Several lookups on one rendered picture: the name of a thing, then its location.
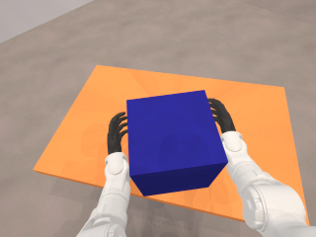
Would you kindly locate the table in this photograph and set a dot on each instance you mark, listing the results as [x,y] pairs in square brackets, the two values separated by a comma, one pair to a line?
[78,150]

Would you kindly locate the carton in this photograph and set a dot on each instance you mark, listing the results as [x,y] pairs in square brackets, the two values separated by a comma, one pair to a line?
[173,143]

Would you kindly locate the robot left forearm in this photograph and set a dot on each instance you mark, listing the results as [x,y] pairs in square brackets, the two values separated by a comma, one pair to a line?
[114,199]

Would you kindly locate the robot right hand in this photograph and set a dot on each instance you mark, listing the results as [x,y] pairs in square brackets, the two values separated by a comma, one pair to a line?
[223,118]

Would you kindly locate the left robot upper arm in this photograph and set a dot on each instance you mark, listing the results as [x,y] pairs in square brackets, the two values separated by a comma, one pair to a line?
[107,230]

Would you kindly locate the robot left hand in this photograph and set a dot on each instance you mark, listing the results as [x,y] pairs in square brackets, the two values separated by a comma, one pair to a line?
[114,135]

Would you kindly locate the right robot upper arm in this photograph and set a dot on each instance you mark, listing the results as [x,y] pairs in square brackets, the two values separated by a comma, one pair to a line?
[275,211]

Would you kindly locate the robot right forearm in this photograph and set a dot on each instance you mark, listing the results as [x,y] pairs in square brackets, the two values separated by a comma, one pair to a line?
[243,171]

